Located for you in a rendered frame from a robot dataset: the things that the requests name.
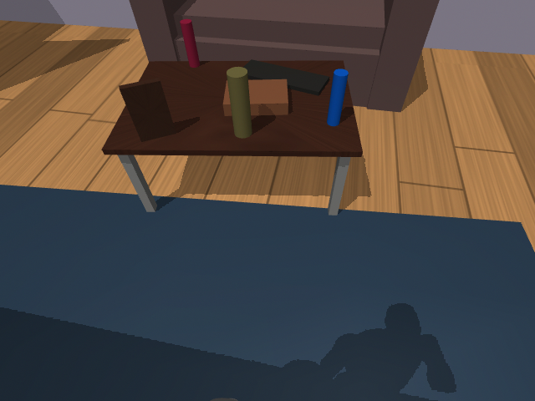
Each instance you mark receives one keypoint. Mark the coffee table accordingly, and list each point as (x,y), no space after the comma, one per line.
(195,100)

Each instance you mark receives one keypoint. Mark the sofa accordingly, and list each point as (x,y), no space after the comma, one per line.
(380,41)

